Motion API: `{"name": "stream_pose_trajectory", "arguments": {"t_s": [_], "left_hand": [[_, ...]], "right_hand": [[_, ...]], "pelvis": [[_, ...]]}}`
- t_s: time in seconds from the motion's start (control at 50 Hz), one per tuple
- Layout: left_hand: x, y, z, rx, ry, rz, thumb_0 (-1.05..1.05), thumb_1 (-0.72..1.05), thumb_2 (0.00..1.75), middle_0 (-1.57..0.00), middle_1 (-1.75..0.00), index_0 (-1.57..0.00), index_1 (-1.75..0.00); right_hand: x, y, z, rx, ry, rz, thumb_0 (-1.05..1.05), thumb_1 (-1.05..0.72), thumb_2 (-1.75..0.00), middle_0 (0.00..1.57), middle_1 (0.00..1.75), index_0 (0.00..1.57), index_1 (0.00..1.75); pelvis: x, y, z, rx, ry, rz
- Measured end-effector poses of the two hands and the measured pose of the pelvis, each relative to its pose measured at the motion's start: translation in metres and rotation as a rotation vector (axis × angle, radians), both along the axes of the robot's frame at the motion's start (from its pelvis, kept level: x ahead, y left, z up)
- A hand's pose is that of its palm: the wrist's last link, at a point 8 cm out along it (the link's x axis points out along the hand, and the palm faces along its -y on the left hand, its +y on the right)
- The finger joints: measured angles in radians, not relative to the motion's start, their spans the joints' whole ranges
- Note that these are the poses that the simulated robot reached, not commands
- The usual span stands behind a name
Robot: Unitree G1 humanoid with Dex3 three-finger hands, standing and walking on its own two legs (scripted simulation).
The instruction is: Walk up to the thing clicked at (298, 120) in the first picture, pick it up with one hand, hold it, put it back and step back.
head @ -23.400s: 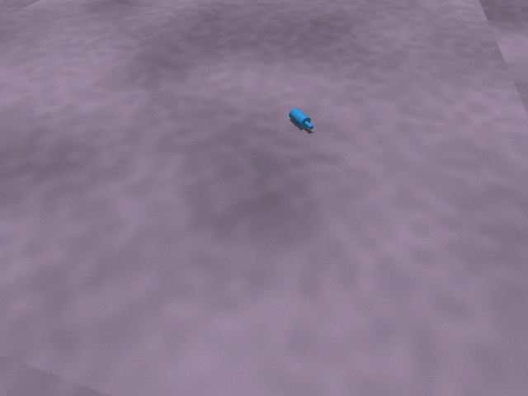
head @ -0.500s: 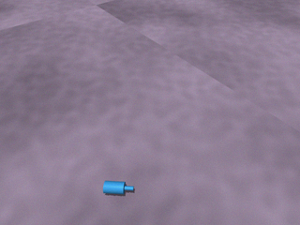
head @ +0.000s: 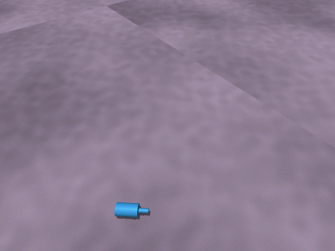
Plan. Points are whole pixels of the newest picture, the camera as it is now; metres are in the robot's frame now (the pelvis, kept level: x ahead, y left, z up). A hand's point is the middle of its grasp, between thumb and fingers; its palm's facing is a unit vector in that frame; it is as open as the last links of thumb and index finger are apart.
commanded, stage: stand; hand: left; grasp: from above
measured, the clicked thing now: (132, 209) +0.47 +0.24 -0.74
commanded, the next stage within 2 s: rise first in 0.16 s
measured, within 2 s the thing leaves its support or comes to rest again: neither
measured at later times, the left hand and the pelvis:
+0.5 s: hand out of the picture +0.16 +0.25 -0.17, palm faces -0.01 -0.94 -0.34, open 9.1 cm; pelvis -0.01 +0.00 -0.02, yaw -1 degrees
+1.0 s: hand out of the picture +0.15 +0.27 -0.22, palm faces -0.13 -0.89 -0.44, open 14.1 cm; pelvis +0.01 +0.01 -0.08, yaw -2 degrees
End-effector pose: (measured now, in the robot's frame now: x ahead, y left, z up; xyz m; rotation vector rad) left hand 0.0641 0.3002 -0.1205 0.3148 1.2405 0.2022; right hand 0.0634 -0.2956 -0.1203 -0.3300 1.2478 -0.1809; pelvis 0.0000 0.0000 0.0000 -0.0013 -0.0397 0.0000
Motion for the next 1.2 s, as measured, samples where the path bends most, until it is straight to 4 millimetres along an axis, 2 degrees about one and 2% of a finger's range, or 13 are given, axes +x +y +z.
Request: {"name": "stream_pose_trajectory", "arguments": {"t_s": [0.3,0.38,0.48,0.56,0.7,0.82,1.02,1.2], "left_hand": [[0.002,-0.001,0.000,0.001,-0.003,0.008,0.01,0.90,0.90,-0.20,-0.31,-0.20,-0.31],[0.032,-0.006,-0.002,-0.009,-0.100,0.031,0.01,0.80,0.91,-0.20,-0.41,-0.19,-0.41],[0.077,-0.004,-0.012,-0.011,-0.145,-0.038,0.01,0.55,0.91,-0.16,-0.65,-0.16,-0.64],[0.094,-0.001,-0.013,0.017,-0.158,-0.071,0.01,0.28,0.92,-0.12,-0.83,-0.13,-0.81],[0.088,0.002,-0.028,0.052,-0.064,-0.085,0.01,-0.18,0.95,-0.08,-1.00,-0.09,-0.98],[0.085,0.004,-0.045,0.066,-0.083,-0.101,0.00,-0.40,0.97,-0.08,-1.04,-0.08,-1.04],[0.086,0.008,-0.057,0.103,-0.088,-0.160,0.00,-0.52,0.99,-0.08,-1.05,-0.07,-1.06],[0.085,0.008,-0.068,0.125,-0.084,-0.199,0.00,-0.53,0.96,-0.09,-1.06,-0.09,-1.05]], "right_hand": [[0.002,0.000,-0.001,0.001,-0.011,-0.010,0.01,-0.91,-0.90,0.20,0.30,0.20,0.30],[0.013,0.011,-0.003,0.016,-0.115,-0.014,0.01,-0.92,-0.90,0.20,0.30,0.20,0.30],[0.018,0.027,-0.010,0.044,-0.179,-0.032,0.01,-0.90,-0.90,0.20,0.30,0.20,0.30],[0.018,0.037,-0.013,0.064,-0.207,-0.055,0.01,-0.90,-0.90,0.20,0.30,0.20,0.30],[0.033,0.044,-0.021,0.077,-0.276,-0.049,0.01,-0.89,-0.89,0.20,0.30,0.20,0.30],[0.056,0.046,-0.032,0.056,-0.331,-0.013,0.01,-0.89,-0.90,0.20,0.30,0.20,0.30],[0.089,0.056,-0.040,0.043,-0.418,0.031,0.01,-0.90,-0.90,0.20,0.30,0.20,0.30],[0.098,0.065,-0.052,0.045,-0.461,0.052,0.01,-0.92,-0.90,0.20,0.30,0.20,0.30]], "pelvis": [[0.002,0.000,-0.001,0.002,0.017,-0.002],[-0.006,0.001,-0.007,0.000,0.060,0.000],[-0.011,-0.001,-0.019,0.000,0.133,-0.014],[-0.008,0.002,-0.025,0.001,0.162,-0.027],[-0.002,0.009,-0.040,-0.004,0.215,-0.034],[0.001,0.012,-0.059,-0.007,0.267,-0.033],[0.007,0.015,-0.080,-0.024,0.321,-0.029],[0.004,0.018,-0.097,-0.034,0.363,-0.029]]}}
